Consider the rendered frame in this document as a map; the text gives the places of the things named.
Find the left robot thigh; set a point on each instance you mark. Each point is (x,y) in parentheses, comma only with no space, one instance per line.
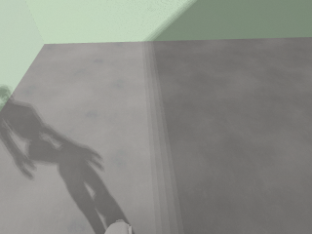
(120,227)

